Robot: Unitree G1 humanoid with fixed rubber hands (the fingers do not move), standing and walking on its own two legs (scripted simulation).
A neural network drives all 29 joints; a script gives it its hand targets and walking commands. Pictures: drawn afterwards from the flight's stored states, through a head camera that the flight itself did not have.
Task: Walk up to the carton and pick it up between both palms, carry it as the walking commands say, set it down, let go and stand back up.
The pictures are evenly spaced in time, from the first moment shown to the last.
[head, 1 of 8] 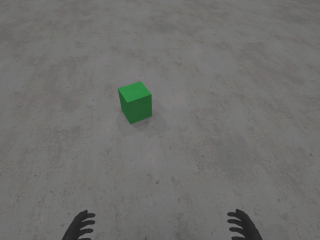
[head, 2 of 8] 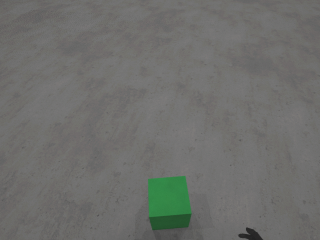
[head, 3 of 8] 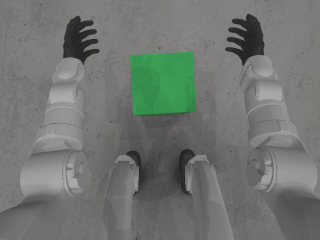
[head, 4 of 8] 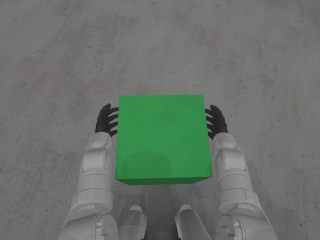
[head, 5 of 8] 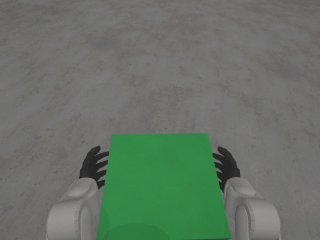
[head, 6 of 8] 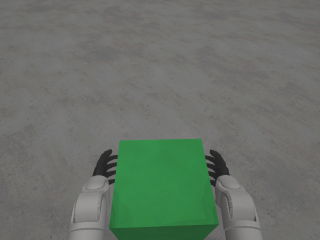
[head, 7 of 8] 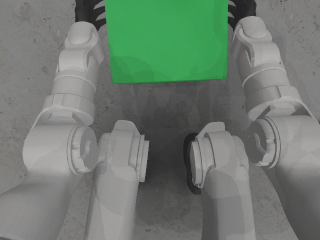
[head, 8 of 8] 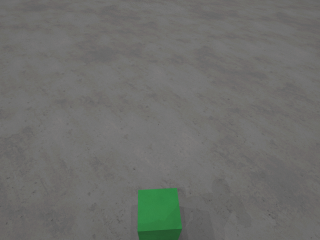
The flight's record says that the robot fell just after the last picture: no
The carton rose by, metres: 0.68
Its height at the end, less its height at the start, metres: +0.00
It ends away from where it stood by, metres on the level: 0.25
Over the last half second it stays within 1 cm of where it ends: yes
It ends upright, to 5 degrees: yes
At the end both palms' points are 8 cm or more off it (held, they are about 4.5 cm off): yes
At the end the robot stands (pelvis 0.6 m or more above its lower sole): yes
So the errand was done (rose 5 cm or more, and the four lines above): yes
